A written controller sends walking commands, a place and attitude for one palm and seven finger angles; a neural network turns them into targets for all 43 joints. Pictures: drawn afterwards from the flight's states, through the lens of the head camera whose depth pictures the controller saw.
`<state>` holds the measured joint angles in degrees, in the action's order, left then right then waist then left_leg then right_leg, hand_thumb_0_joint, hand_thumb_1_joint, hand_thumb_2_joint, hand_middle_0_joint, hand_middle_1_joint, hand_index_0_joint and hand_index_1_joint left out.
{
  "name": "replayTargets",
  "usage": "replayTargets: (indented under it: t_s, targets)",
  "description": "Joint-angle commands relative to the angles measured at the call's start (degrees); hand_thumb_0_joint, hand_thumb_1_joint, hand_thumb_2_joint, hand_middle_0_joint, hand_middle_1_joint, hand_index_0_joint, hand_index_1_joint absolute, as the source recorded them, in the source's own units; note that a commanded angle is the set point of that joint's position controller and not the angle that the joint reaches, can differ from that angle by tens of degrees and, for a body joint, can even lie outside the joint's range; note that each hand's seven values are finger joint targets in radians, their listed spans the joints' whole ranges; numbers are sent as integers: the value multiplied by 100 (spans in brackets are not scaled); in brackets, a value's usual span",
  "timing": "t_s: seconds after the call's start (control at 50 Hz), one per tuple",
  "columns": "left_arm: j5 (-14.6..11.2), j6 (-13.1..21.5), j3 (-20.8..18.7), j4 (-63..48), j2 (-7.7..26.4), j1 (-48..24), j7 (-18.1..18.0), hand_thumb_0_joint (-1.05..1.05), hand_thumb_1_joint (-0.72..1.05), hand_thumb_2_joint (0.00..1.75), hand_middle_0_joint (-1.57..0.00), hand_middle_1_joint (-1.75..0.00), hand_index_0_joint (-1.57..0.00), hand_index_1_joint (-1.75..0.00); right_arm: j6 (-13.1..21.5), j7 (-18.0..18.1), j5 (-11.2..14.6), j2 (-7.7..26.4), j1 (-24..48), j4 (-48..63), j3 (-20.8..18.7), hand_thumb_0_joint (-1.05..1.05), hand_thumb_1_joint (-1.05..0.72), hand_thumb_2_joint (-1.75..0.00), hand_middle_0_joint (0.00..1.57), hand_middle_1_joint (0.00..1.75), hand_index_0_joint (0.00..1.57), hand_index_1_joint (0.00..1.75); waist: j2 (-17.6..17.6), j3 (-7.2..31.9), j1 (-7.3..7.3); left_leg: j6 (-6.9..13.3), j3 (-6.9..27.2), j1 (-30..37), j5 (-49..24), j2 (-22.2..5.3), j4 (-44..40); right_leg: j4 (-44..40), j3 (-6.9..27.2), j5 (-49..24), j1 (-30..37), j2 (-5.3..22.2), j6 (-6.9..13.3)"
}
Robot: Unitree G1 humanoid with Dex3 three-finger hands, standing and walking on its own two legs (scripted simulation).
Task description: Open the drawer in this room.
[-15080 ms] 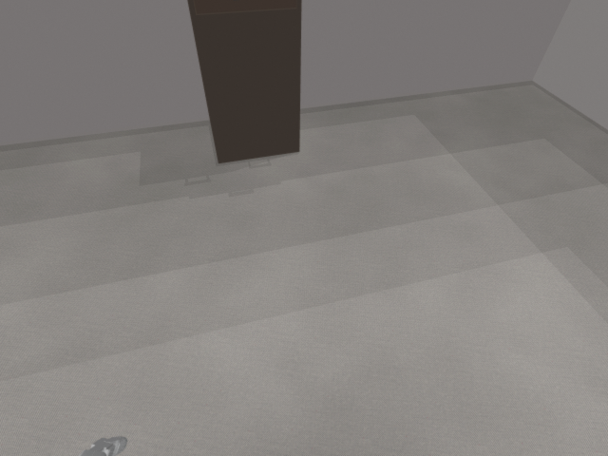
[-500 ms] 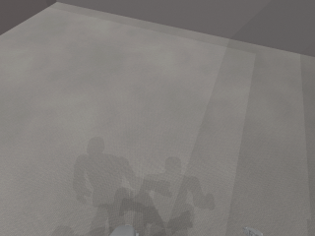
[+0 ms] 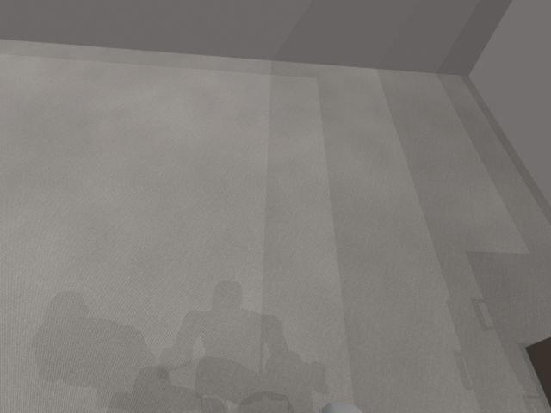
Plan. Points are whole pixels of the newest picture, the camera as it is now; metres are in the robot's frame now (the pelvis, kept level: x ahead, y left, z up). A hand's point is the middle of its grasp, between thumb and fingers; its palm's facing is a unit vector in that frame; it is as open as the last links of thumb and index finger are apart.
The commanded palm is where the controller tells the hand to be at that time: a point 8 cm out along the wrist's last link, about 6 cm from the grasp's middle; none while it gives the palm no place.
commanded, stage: turn to face it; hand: left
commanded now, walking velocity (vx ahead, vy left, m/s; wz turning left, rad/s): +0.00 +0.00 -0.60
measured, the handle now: out of the picture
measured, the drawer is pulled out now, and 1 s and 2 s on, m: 0.00 0.00 0.00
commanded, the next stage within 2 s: none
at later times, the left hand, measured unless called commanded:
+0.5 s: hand out of the picture +0.13 +0.10 -0.15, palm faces -0.28 -0.93 -0.24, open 7.3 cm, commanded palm none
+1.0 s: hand (189, 380) +0.19 +0.15 -0.18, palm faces -0.53 -0.82 -0.21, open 7.3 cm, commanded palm none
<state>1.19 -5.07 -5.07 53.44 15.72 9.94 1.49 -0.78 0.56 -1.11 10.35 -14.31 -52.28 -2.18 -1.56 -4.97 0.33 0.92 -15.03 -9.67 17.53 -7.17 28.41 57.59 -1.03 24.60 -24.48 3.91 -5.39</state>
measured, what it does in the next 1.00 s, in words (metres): steps on the spot, turning right: right foot, then left foot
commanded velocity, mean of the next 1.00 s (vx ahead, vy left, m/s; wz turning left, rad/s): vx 0.00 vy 0.00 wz -0.60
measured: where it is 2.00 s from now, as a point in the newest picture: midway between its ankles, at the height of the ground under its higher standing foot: outside the picture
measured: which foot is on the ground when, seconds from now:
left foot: down 0.00-0.14, up 0.16-0.68, down 0.70-1.00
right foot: up 0.00-0.12, down 0.14-0.70, up 0.72-1.00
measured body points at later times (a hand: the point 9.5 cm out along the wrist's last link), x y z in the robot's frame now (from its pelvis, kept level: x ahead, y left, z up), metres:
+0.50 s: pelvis +0.00 -0.06 +0.00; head +0.03 -0.08 +0.45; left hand +0.15 +0.15 -0.14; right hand +0.01 -0.34 -0.14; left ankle +0.05 +0.10 -0.67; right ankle -0.01 -0.14 -0.74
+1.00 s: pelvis +0.02 +0.00 +0.00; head +0.06 +0.01 +0.45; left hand +0.22 +0.19 -0.16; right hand -0.07 -0.24 -0.12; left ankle +0.05 +0.08 -0.74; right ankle -0.12 -0.12 -0.64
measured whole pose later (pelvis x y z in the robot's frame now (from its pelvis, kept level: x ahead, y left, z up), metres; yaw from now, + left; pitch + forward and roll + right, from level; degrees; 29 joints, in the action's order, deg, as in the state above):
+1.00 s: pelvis +0.02 +0.00 +0.00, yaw -36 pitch -1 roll -3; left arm 1.3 -4.7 -5.5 54.2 16.7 12.2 1.3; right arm -0.5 0.9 -0.9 9.8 -13.0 -51.2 -1.4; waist -2.5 -4.3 -1.0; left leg 2.0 -11.8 -10.0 16.3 -5.4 27.0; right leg 65.9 1.7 22.4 -26.9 2.3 -5.6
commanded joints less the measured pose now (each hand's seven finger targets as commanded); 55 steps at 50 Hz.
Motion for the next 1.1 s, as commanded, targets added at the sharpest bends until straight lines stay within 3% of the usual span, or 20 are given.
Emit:
replayTargets:
  t_s: [0.0,0.06,0.1,0.12,0.14,0.16,0.18,0.2,0.3,0.52,0.6,0.64,0.66,0.68,0.7,0.72,0.74,0.8,0.9,1.08]
  targets:
    - [-21,207,22,-653,83,-516,16,0,90,90,-20,-30,-20,-30,79,47,-37,1315,-272,202,-420,0,-90,-90,20,30,20,30,1381,522,260,638,744,697,-2947,-1527,-592,-960,-395,137,-118,-92,153]
    - [-27,286,20,-642,110,-341,-9,0,90,90,-20,-30,-20,-30,73,18,-42,1385,-223,153,-449,0,-90,-90,20,30,20,30,1391,641,147,399,486,572,-3063,-1568,-161,-1926,-496,-216,479,-204,338]
    - [-1,411,-46,-450,510,408,-66,0,90,90,-20,-30,-20,-30,47,-23,29,1293,-217,196,-428,0,-90,-90,20,30,20,30,517,1014,-271,-163,41,-154,-2397,-1305,1220,-3420,-177,-1729,1970,11,542]
    - [59,505,-173,-335,1254,835,-156,0,90,90,-20,-30,-20,-30,2,-54,48,796,-118,449,-279,0,-90,-90,20,30,20,30,-1609,1024,-499,-526,-63,-1944,1134,-452,2563,-3875,1982,-3627,2941,1499,1071]
    - [-59,447,-236,-250,1534,998,-235,0,90,90,-20,-30,-20,-30,-84,-3,40,765,306,670,-230,0,-90,-90,20,30,20,30,-1710,1076,-585,-585,719,-2448,2193,-72,3491,-3655,2487,-5249,2661,2062,1604]
    - [-74,429,-187,-275,1367,872,-270,0,90,90,-20,-30,-20,-30,-130,31,60,831,267,642,-234,0,-90,-90,20,30,20,30,-1148,1006,-455,-521,1195,-2456,1839,-166,3879,-3607,2023,-4726,2447,1926,1781]
    - [-77,422,-192,-378,1178,544,-297,0,90,90,-20,-30,-20,-30,-162,38,54,807,380,583,-237,0,-90,-90,20,30,20,30,-1421,826,-377,-516,1348,-2553,1517,-196,3950,-3766,1971,-4107,2141,1545,1590]
    - [-80,397,-147,-466,992,174,-311,0,90,90,-20,-30,-20,-30,-182,29,34,917,419,493,-275,0,-90,-90,20,30,20,30,-1156,601,-258,-556,1405,-2531,1057,-210,4025,-3795,1823,-3694,1961,1282,1471]
    - [-79,516,-24,-497,790,40,-249,0,90,90,-20,-30,-20,-30,-192,9,2,907,64,217,-288,0,-90,-90,20,30,20,30,-527,699,10,-717,1393,-2214,255,-26,3591,-3723,1297,-4022,1930,763,1270]
    - [-4,441,-92,-433,918,335,-239,0,90,90,-20,-30,-20,-30,-112,59,55,870,861,564,-238,0,-90,-90,20,30,20,30,-558,598,-205,-630,1488,-1738,680,358,2131,-3790,2479,-3186,1651,744,1680]
    - [1,396,-118,-460,925,88,-251,0,90,90,-20,-30,-20,-30,-46,98,119,829,586,556,-235,0,-90,-90,20,30,20,30,-738,737,-27,-488,1499,-920,566,550,934,-3511,2738,-3454,1351,601,1517]
    - [-55,357,-105,-511,860,-133,-248,0,90,90,-20,-30,-20,-30,15,146,140,902,59,391,-236,0,-90,-90,20,30,20,30,-635,915,211,-415,1464,184,-313,528,-338,-3057,2610,-3030,827,247,1149]
    - [-110,337,-52,-583,585,-50,-228,0,90,90,-20,-30,-20,-30,75,172,108,1190,-105,354,-276,0,-90,-90,20,30,20,30,306,1079,259,-208,2104,929,-468,-187,-950,-2452,2138,-2028,150,-323,848]
    - [-139,321,-3,-649,300,138,-159,0,90,90,-20,-30,-20,-30,80,151,35,1712,6,474,-364,0,-90,-90,20,30,20,30,1952,960,160,263,3582,1202,-918,-1676,-1418,-1158,1147,538,-900,-1036,473]
    - [-50,301,-47,-616,499,144,-159,0,90,90,-20,-30,-20,-30,17,132,34,1771,179,608,-353,0,-90,-90,20,30,20,30,1651,754,137,644,3598,532,-1022,-2179,-1362,-40,760,915,-770,-685,344]
    - [13,271,-121,-552,595,281,-124,0,90,90,-20,-30,-20,-30,29,132,-5,1492,456,711,-281,0,-90,-90,20,30,20,30,1225,605,-25,736,3228,55,-991,-1939,-1421,581,731,650,-673,-571,260]
    - [55,241,-182,-407,607,331,-97,0,90,90,-20,-30,-20,-30,69,155,-13,1255,714,725,-235,0,-90,-90,20,30,20,30,1230,446,-153,539,2754,-100,-1217,-1515,-1396,944,703,325,-676,-545,206]
    - [25,222,-155,-311,433,421,-7,0,90,90,-20,-30,-20,-30,112,157,8,1105,666,718,-186,0,-90,-90,20,30,20,30,1022,470,-197,321,1607,125,-2233,-969,-1092,1432,413,-252,-783,-405,111]
    - [-6,181,-84,-401,280,50,-3,0,90,90,-20,-30,-20,-30,142,149,22,1103,-93,454,-251,0,-90,-90,20,30,20,30,1011,500,78,531,1390,741,-2818,-1136,-948,1077,201,-274,-972,-215,-20]
    - [-24,194,21,-608,61,-508,12,0,90,90,-20,-30,-20,-30,98,70,-36,1279,-348,151,-411,0,-90,-90,20,30,20,30,1331,532,251,661,790,776,-2955,-1530,-663,-826,-330,188,-218,-58,123]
